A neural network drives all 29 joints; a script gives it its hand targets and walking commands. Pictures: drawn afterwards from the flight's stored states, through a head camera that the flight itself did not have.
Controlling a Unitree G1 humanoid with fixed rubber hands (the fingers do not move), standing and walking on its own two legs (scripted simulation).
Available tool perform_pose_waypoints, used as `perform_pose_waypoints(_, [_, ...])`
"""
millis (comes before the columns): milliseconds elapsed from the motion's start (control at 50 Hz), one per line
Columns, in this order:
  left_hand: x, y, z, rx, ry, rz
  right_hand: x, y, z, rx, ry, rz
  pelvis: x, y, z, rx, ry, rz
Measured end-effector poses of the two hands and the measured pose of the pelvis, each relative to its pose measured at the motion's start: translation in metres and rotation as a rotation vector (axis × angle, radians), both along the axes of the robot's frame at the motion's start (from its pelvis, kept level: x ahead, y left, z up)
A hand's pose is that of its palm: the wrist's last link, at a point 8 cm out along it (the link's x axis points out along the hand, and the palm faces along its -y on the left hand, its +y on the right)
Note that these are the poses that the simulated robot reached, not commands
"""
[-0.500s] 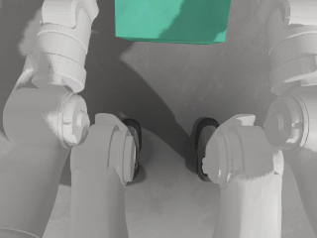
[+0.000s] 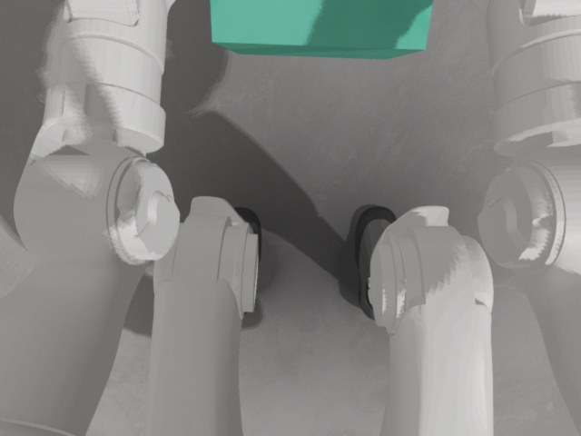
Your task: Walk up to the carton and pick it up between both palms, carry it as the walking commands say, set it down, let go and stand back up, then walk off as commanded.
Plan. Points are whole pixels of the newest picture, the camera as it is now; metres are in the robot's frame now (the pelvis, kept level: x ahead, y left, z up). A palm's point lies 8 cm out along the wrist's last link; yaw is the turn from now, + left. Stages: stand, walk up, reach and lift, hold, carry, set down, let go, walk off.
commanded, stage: reach and lift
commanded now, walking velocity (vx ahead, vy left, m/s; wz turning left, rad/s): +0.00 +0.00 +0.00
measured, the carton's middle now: out of the picture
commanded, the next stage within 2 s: none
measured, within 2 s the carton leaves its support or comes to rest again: neither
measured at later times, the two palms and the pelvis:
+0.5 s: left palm out of the picture +0.57 +0.13 -0.09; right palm out of the picture +0.56 -0.15 -0.10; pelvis -0.01 +0.01 +0.04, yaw -1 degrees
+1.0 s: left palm out of the picture +0.55 +0.13 -0.03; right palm out of the picture +0.54 -0.15 -0.05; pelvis -0.02 +0.00 +0.08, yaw -1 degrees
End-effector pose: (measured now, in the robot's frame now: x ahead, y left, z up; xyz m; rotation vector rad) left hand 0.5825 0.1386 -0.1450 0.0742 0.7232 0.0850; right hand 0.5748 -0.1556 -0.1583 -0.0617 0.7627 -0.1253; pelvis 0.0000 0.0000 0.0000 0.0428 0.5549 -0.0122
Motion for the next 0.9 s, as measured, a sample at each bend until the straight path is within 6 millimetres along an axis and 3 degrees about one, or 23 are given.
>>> perform_pose_waypoints(140, [-0.007,-0.005,-0.004,0.041,0.017,0.071,-0.01,0.003,-0.005,-0.01,0.018,-0.041,0.001,0.002,0.01,0.003,0.014,0.001])
perform_pose_waypoints(260, [-0.011,-0.011,0.004,0.062,0.005,0.081,-0.015,0.005,0.007,-0.045,0.001,-0.133,-0.001,0.005,0.015,-0.004,0.009,-0.007])
perform_pose_waypoints(480, [-0.009,-0.012,0.048,0.03,-0.038,0.058,-0.012,0.001,0.053,-0.034,-0.05,-0.138,-0.008,0.006,0.035,-0.014,-0.021,-0.005])
perform_pose_waypoints(740, [-0.029,-0.008,0.067,0.057,-0.028,0.105,-0.03,0.008,0.071,-0.029,-0.042,-0.144,-0.015,0.003,0.055,-0.004,-0.035,-0.011])
perform_pose_waypoints(900, [-0.028,-0.011,0.096,0.059,-0.041,0.099,-0.032,0.006,0.097,-0.031,-0.056,-0.145,-0.021,0.003,0.065,-0.005,-0.061,-0.016])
